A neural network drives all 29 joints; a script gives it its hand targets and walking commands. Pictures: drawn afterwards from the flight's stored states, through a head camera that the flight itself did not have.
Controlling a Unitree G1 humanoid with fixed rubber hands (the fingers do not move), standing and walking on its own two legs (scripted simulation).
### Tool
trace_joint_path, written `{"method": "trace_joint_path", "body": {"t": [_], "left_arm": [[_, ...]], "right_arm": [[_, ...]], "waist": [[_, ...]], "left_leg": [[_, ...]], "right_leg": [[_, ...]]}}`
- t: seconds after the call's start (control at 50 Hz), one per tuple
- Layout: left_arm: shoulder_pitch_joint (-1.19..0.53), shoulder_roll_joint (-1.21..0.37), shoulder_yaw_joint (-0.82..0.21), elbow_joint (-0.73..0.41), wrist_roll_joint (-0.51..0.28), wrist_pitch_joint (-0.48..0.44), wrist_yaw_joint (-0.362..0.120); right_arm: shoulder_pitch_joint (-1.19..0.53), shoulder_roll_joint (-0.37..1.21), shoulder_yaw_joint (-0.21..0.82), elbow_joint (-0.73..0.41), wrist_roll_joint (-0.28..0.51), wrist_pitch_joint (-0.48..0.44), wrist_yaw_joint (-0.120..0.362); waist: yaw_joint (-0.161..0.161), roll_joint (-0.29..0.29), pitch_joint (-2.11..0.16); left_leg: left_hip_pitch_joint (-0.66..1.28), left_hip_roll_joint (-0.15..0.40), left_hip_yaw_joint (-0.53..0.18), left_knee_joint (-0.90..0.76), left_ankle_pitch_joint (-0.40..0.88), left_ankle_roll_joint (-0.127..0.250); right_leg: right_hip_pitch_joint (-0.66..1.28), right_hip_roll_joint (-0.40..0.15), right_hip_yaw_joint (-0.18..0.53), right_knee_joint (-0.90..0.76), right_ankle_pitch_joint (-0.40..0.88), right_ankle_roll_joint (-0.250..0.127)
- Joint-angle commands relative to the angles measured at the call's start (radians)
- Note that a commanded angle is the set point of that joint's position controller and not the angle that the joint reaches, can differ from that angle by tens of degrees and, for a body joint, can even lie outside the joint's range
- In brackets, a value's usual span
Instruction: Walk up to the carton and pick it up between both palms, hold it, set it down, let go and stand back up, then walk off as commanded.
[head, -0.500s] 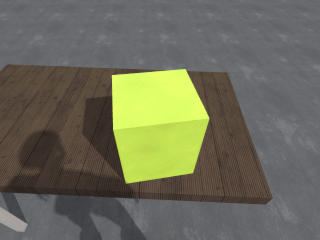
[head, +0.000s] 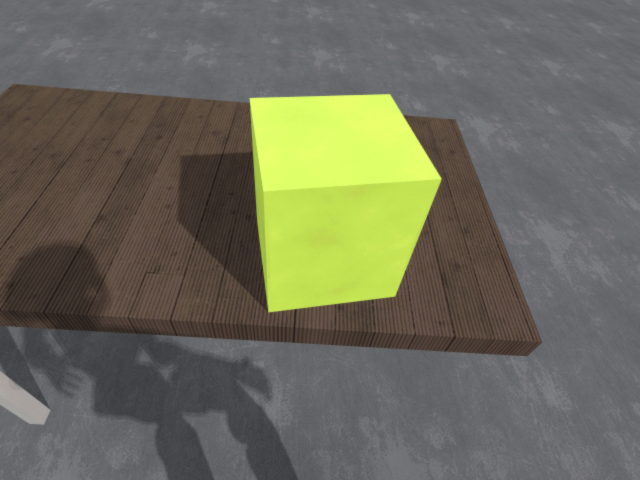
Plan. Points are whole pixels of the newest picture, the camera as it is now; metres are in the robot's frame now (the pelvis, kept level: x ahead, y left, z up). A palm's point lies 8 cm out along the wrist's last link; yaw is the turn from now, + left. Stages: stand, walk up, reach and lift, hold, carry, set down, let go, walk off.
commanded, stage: walk off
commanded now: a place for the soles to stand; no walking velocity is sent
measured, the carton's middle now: (328, 205) +0.51 +0.00 +0.06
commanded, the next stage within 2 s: stand in 0.84 s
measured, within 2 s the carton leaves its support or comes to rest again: neither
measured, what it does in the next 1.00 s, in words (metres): walks backwards: right foot, then left foot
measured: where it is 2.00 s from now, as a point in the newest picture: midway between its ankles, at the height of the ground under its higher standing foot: outside the picture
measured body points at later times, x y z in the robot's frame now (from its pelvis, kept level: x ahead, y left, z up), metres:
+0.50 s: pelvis -0.16 -0.03 +0.01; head -0.12 -0.06 +0.45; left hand -0.08 +0.29 -0.09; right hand -0.06 -0.35 -0.12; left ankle -0.16 +0.11 -0.65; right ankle -0.08 -0.14 -0.72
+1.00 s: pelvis -0.23 +0.01 -0.01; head -0.18 +0.03 +0.44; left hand -0.16 +0.32 -0.14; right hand -0.15 -0.29 -0.11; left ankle -0.21 +0.12 -0.72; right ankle -0.20 -0.12 -0.72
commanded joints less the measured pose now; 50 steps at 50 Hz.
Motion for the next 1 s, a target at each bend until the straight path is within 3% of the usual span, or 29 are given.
{"method": "trace_joint_path", "body": {"t": [0.0, 0.06, 0.12, 0.16, 0.18, 0.2, 0.24, 0.26, 0.28, 0.3, 0.34, 0.36, 0.38, 0.44, 0.48, 0.54, 0.56, 0.6, 0.64, 0.66, 0.7, 0.72, 0.76, 0.78, 0.82, 0.9, 0.92, 0.96, 0.98], "left_arm": [[0.085, 0.201, 0.124, -0.111, -0.075, 0.009, 0.019], [0.078, 0.215, 0.128, -0.121, -0.07, 0.006, 0.021], [0.067, 0.218, 0.119, -0.119, -0.064, 0.002, 0.018], [0.085, 0.208, 0.124, -0.123, -0.062, -0.003, 0.018], [0.107, 0.212, 0.123, -0.107, -0.065, -0.008, 0.021], [0.157, 0.21, 0.125, -0.094, -0.062, -0.006, 0.019], [0.201, 0.207, 0.133, -0.048, -0.055, -0.02, 0.014], [0.192, 0.224, 0.138, -0.059, -0.039, -0.019, 0.013], [0.182, 0.333, 0.17, -0.07, -0.025, -0.033, 0.014], [0.077, 0.355, 0.17, -0.096, -0.018, -0.036, 0.017], [-0.032, 0.307, 0.144, -0.131, -0.033, -0.049, 0.031], [-0.055, 0.3, 0.143, -0.11, -0.026, -0.057, 0.031], [-0.07, 0.277, 0.139, -0.127, -0.024, -0.05, 0.024], [-0.023, 0.256, 0.14, -0.124, -0.03, -0.052, 0.023], [0.035, 0.261, 0.142, -0.129, -0.038, -0.059, 0.028], [0.025, 0.276, 0.143, -0.128, -0.033, -0.046, 0.018], [-0.034, 0.291, 0.149, -0.142, -0.027, -0.045, 0.015], [-0.029, 0.294, 0.148, -0.121, -0.031, -0.038, 0.017], [-0.032, 0.286, 0.143, -0.099, -0.036, -0.015, 0.018], [-0.006, 0.217, 0.131, -0.103, -0.045, -0.019, 0.019], [-0.009, 0.216, 0.141, -0.117, -0.07, -0.014, 0.033], [-0.011, 0.261, 0.148, -0.103, -0.066, -0.018, 0.033], [0.073, 0.252, 0.136, -0.06, -0.079, -0.037, 0.03], [0.115, 0.243, 0.135, -0.041, -0.075, -0.044, 0.017], [0.092, 0.241, 0.132, -0.055, -0.071, -0.042, 0.01], [0.083, 0.233, 0.128, -0.042, -0.066, -0.052, 0.012], [0.082, 0.225, 0.121, -0.037, -0.064, -0.06, 0.013], [0.106, 0.216, 0.114, -0.025, -0.063, -0.07, 0.011], [0.125, 0.218, 0.116, -0.022, -0.065, -0.076, 0.008]], "right_arm": [[-0.109, -0.257, -0.159, -0.134, -0.027, -0.01, -0.03], [-0.084, -0.238, -0.158, -0.152, -0.008, -0.003, -0.038], [-0.027, -0.229, -0.162, -0.139, -0.009, -0.001, -0.043], [-0.045, -0.228, -0.164, -0.142, -0.017, 0.005, -0.042], [-0.043, -0.247, -0.168, -0.117, -0.015, 0.011, -0.033], [-0.089, -0.244, -0.172, -0.126, -0.02, 0.019, -0.027], [-0.099, -0.248, -0.174, -0.107, -0.019, 0.038, -0.019], [-0.089, -0.228, -0.173, -0.098, -0.019, 0.041, -0.02], [-0.101, -0.164, -0.157, -0.115, -0.003, 0.05, -0.021], [-0.139, -0.196, -0.166, -0.101, -0.002, 0.056, -0.031], [-0.087, -0.215, -0.181, -0.07, 0.011, 0.053, -0.03], [-0.049, -0.213, -0.18, -0.051, 0.015, 0.053, -0.027], [-0.002, -0.219, -0.176, -0.04, 0.019, 0.048, -0.022], [0.008, -0.228, -0.173, -0.032, 0.016, 0.04, -0.01], [-0.008, -0.199, -0.16, -0.053, 0.011, 0.032, -0.006], [0.045, -0.198, -0.162, -0.031, 0.014, 0.022, 0.0], [0.087, -0.21, -0.169, -0.012, 0.017, 0.015, 0.003], [0.12, -0.195, -0.166, -0.005, 0.011, 0.014, 0.004], [0.235, -0.202, -0.188, 0.057, -0.002, 0.0, 0.001], [0.215, -0.21, -0.187, 0.032, -0.015, -0.005, -0.001], [0.08, -0.337, -0.189, -0.063, -0.032, -0.024, -0.011], [-0.02, -0.353, -0.186, -0.071, -0.021, -0.027, -0.015], [-0.109, -0.264, -0.172, -0.076, -0.039, -0.04, -0.02], [-0.089, -0.218, -0.167, -0.078, -0.034, -0.052, -0.015], [-0.026, -0.224, -0.172, -0.067, -0.024, -0.056, -0.021], [-0.006, -0.209, -0.169, -0.044, -0.027, -0.054, -0.014], [-0.043, -0.194, -0.165, -0.054, -0.028, -0.056, -0.01], [-0.055, -0.193, -0.165, -0.053, -0.018, -0.051, -0.004], [-0.085, -0.181, -0.155, -0.048, -0.008, -0.052, -0.003]], "waist": [[0.01, 0.231, 0.049], [-0.025, 0.156, -0.014], [-0.061, 0.195, -0.092], [-0.048, 0.229, -0.089], [-0.035, 0.208, -0.076], [-0.009, 0.246, -0.094], [0.018, 0.204, -0.085], [0.012, 0.078, -0.075], [0.037, -0.248, -0.017], [0.018, -0.171, 0.04], [-0.021, -0.038, 0.079], [-0.037, -0.089, 0.079], [-0.032, -0.141, 0.073], [-0.015, -0.106, -0.039], [0.011, -0.147, -0.114], [0.007, -0.198, -0.153], [-0.023, -0.263, -0.133], [-0.029, -0.259, -0.114], [-0.088, -0.176, -0.162], [-0.089, 0.005, -0.108], [-0.069, 0.216, 0.031], [-0.046, 0.153, 0.098], [0.004, 0.106, 0.076], [-0.004, 0.15, -0.015], [-0.028, 0.127, -0.07], [-0.042, 0.158, -0.054], [-0.028, 0.172, -0.059], [-0.022, 0.168, -0.075], [0.015, 0.151, -0.085]], "left_leg": [[-0.262, 0.304, -0.327, -0.324, 0.44, 0.297], [-0.082, 0.264, -0.347, -0.276, 0.413, 0.268], [0.13, 0.264, -0.375, -0.223, 0.518, 0.269], [0.085, 0.277, -0.374, -0.215, 0.548, 0.258], [0.005, 0.278, -0.344, -0.234, 0.544, 0.251], [-0.022, 0.27, -0.326, -0.237, 0.475, 0.234], [-0.101, 0.183, -0.245, -0.155, 0.272, 0.164], [-0.183, 0.122, -0.203, -0.069, 0.105, 0.132], [-0.339, -0.085, -0.052, 0.204, -0.173, 0.04], [-0.266, -0.142, -0.153, 0.415, -0.237, 0.006], [-0.217, -0.156, -0.244, 0.545, -0.131, 0.012], [-0.25, -0.17, -0.24, 0.545, -0.105, 0.01], [-0.243, -0.162, -0.226, 0.568, -0.089, 0.007], [-0.298, -0.171, -0.209, 0.558, -0.1, -0.02], [-0.322, -0.147, -0.203, 0.441, -0.134, -0.026], [-0.209, -0.108, -0.119, 0.279, -0.205, -0.009], [-0.156, -0.075, -0.123, 0.214, -0.219, -0.004], [-0.03, -0.071, -0.058, 0.066, -0.207, 0.018], [0.18, -0.052, -0.101, -0.138, -0.152, 0.048], [0.121, -0.016, -0.202, -0.241, -0.218, 0.074], [-0.204, 0.295, -0.721, -0.531, -0.566, 0.118], [-0.296, 0.289, -0.753, -0.56, -0.558, 0.134], [-0.211, 0.187, -0.507, -0.428, -0.276, 0.102], [-0.051, 0.159, -0.46, -0.395, -0.252, 0.108], [0.062, 0.153, -0.467, -0.334, -0.124, 0.076], [0.101, 0.194, -0.474, -0.366, -0.148, 0.063], [0.089, 0.179, -0.434, -0.327, -0.073, 0.105], [0.055, 0.166, -0.376, -0.312, -0.015, 0.099], [-0.036, 0.171, -0.35, -0.297, -0.032, 0.092]], "right_leg": [[-0.022, 0.065, 0.122, 0.377, -0.122, 0.008], [-0.052, 0.069, 0.15, 0.327, -0.091, 0.03], [-0.111, 0.009, 0.157, 0.14, -0.106, 0.026], [-0.038, -0.036, 0.136, -0.025, -0.128, 0.012], [0.033, -0.029, 0.058, -0.096, -0.134, 0.011], [0.099, -0.037, 0.019, -0.176, -0.119, 0.006], [0.185, -0.052, 0.047, -0.448, 0.068, -0.004], [0.201, -0.095, 0.164, -0.511, 0.062, -0.032], [0.111, -0.373, 0.569, -0.719, 0.085, -0.123], [-0.088, -0.452, 0.649, -0.764, 0.11, -0.151], [-0.156, -0.34, 0.51, -0.701, 0.069, -0.134], [-0.115, -0.29, 0.461, -0.691, 0.001, -0.122], [-0.078, -0.261, 0.376, -0.669, 0.006, -0.152], [0.128, -0.284, 0.408, -0.633, -0.043, -0.181], [0.265, -0.275, 0.401, -0.596, -0.025, -0.167], [0.181, -0.294, 0.382, -0.634, -0.179, -0.181], [0.161, -0.293, 0.34, -0.629, -0.132, -0.177], [0.03, -0.287, 0.332, -0.645, -0.151, -0.155], [-0.078, -0.239, 0.232, -0.496, -0.194, -0.103], [-0.14, -0.149, 0.165, -0.353, -0.196, -0.064], [-0.216, 0.038, 0.151, 0.057, -0.138, 0.011], [-0.143, 0.03, 0.232, 0.116, -0.096, -0.004], [-0.08, 0.008, 0.22, 0.135, 0.0, -0.003], [-0.082, -0.006, 0.185, 0.096, 0.027, 0.007], [-0.088, -0.015, 0.203, -0.01, 0.002, 0.004], [-0.05, -0.039, 0.167, -0.221, -0.057, -0.013], [-0.009, -0.056, 0.134, -0.266, -0.073, -0.014], [0.097, -0.061, 0.108, -0.394, -0.045, -0.032], [0.201, -0.066, 0.118, -0.462, 0.05, -0.038]]}}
